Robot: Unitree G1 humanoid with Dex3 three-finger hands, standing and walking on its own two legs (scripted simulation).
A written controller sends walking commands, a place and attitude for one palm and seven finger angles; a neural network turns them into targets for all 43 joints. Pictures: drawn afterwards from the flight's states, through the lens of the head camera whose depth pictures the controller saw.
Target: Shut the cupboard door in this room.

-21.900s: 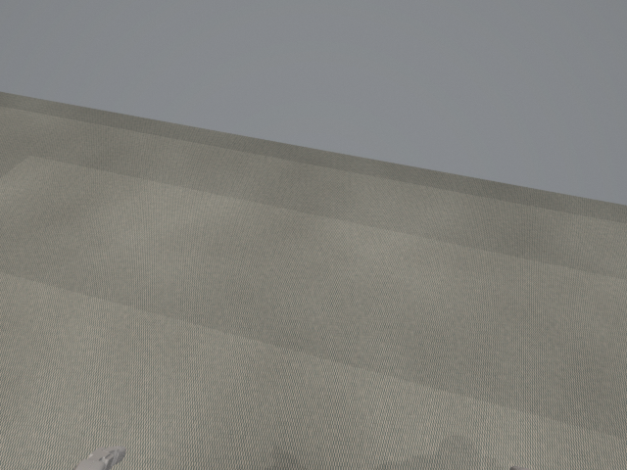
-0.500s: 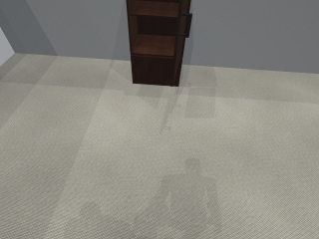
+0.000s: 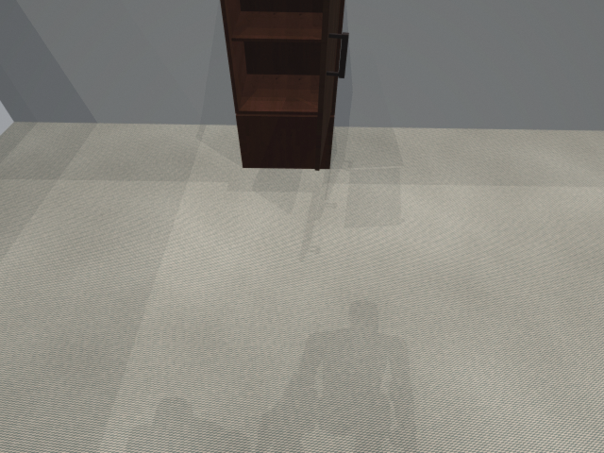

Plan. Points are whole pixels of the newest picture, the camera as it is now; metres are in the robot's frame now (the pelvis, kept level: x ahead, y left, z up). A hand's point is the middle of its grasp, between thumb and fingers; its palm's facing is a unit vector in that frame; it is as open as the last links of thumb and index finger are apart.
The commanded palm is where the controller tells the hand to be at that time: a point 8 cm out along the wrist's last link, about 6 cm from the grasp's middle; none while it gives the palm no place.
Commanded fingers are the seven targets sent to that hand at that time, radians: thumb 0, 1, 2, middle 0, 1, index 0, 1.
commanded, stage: look at it before walking up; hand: left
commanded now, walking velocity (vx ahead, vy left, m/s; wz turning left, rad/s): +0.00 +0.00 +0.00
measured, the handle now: (337, 55) +1.21 -0.04 +0.00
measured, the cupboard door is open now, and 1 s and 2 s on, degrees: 81 81 81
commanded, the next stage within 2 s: walk around to get in front in 0.44 s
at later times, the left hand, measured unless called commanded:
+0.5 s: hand out of the picture -0.06 +0.14 -0.18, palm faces +0.05 -0.99 -0.14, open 7.4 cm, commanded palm none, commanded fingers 0.00 0.90 0.90 -0.20 -0.30 -0.20 -0.30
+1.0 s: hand out of the picture +0.00 +0.17 -0.18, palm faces -0.13 -0.95 -0.29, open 7.4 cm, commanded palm none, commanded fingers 0.00 0.90 0.90 -0.20 -0.30 -0.20 -0.30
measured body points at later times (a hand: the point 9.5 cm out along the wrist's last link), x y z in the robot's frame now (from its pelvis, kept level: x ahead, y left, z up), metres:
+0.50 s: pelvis -0.02 +0.00 +0.00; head -0.02 +0.00 +0.45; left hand -0.06 +0.19 -0.17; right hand -0.04 -0.21 -0.16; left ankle -0.01 +0.10 -0.74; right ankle -0.05 -0.11 -0.74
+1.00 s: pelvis -0.05 -0.03 -0.03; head -0.02 -0.07 +0.42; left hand +0.01 +0.22 -0.16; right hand -0.04 -0.27 -0.20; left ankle +0.00 +0.10 -0.74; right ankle -0.08 -0.11 -0.75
